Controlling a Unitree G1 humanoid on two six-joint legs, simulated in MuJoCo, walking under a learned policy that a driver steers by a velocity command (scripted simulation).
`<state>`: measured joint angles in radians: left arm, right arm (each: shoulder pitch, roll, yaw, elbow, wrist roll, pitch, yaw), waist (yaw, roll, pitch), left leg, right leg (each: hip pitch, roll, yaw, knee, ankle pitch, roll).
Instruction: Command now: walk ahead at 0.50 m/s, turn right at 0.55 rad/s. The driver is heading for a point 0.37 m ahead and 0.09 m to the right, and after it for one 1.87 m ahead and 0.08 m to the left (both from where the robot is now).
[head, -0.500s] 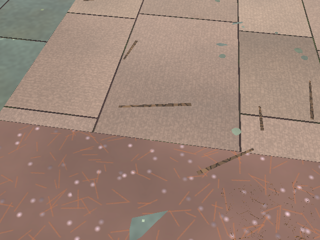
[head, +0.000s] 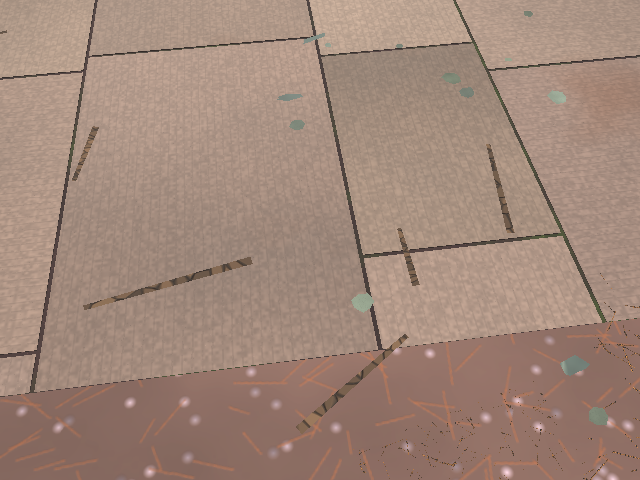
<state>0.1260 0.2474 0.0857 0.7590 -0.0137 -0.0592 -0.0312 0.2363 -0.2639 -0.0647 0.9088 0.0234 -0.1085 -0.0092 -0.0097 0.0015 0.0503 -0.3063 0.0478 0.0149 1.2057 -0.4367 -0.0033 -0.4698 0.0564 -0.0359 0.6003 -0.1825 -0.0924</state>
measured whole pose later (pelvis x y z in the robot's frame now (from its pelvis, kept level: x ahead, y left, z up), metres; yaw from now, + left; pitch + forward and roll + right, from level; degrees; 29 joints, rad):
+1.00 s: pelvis +0.32 +0.00 +0.01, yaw -17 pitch +1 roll -1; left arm 0.10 0.22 0.06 0.63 0.01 0.01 0.04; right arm 0.19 -0.28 -0.06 0.81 0.01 0.03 0.00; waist -0.03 0.01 0.02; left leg -0.40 0.02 0.05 0.86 -0.50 -0.03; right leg -0.31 -0.05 -0.06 0.54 -0.24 0.01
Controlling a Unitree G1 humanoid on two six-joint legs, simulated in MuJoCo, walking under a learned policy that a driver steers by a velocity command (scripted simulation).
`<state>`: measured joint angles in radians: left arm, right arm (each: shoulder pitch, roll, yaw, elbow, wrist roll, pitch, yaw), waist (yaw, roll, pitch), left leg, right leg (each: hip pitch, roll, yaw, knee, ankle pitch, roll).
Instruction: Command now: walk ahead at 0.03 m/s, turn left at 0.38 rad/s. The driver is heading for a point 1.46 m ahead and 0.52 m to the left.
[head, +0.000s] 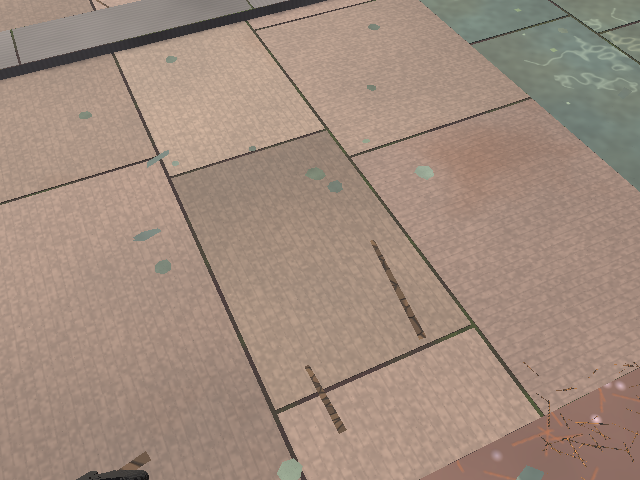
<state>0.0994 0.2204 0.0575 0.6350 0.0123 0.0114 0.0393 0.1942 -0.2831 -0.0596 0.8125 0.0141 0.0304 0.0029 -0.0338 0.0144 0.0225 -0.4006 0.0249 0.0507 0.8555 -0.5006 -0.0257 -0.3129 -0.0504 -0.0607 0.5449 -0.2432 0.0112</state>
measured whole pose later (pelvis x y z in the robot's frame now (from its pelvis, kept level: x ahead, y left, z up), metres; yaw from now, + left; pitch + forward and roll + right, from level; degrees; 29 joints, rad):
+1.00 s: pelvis +0.00 +0.01 +0.01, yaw +27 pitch +1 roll +0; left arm 0.15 0.24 0.04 0.73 0.00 0.00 0.01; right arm 0.19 -0.29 -0.07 0.67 0.01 0.05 -0.01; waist 0.01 0.02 0.05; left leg -0.26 0.00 -0.07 0.61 -0.36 -0.08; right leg -0.26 0.00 0.05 0.50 -0.25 0.01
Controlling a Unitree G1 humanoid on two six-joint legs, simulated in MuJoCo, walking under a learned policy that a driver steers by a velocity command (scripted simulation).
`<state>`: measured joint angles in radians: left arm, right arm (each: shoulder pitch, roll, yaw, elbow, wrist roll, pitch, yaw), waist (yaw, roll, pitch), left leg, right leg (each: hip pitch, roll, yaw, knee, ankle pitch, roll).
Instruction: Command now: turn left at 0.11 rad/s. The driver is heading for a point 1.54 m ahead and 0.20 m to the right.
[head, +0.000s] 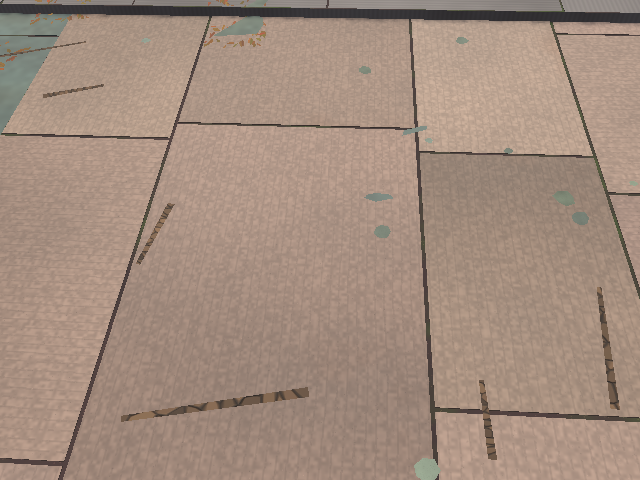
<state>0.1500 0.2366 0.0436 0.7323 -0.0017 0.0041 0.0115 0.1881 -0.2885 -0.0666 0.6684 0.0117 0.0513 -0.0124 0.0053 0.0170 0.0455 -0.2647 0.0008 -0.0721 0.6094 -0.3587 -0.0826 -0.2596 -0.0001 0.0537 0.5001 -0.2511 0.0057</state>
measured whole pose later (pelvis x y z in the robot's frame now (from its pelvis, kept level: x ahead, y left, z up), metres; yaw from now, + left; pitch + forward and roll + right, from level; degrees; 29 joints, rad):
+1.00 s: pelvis +0.30 +0.02 -0.02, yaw -1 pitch +2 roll +1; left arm 0.43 0.28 0.03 0.90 -0.02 -0.06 0.00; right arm 0.04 -0.26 -0.04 0.62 0.01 -0.09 0.04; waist 0.06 0.00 0.06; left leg -0.49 -0.03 0.06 0.58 -0.13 0.07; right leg -0.11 0.01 0.06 0.95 -0.48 -0.03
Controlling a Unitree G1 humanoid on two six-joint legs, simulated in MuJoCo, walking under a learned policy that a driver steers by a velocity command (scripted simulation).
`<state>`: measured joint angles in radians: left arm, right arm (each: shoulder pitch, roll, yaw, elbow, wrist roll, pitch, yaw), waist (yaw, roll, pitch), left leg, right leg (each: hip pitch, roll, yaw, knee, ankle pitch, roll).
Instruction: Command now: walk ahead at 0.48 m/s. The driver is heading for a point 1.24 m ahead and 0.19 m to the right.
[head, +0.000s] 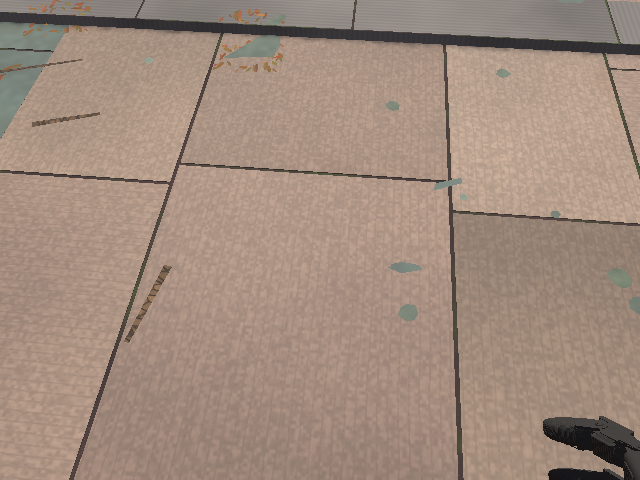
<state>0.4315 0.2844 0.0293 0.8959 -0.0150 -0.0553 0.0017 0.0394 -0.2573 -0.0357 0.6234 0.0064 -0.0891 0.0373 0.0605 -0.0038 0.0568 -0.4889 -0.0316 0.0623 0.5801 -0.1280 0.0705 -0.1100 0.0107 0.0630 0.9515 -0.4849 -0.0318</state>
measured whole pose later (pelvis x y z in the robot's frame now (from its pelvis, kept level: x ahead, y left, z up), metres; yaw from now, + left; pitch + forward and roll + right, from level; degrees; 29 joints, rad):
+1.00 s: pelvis +0.57 -0.02 +0.01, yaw +1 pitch +2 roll -2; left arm 0.40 0.30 0.06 0.90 -0.02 -0.05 0.01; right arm 0.04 -0.26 -0.03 0.72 0.01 -0.09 0.05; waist 0.07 0.02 0.02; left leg -0.49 0.02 0.02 0.49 -0.04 0.05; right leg 0.06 0.01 -0.04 0.34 -0.43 -0.01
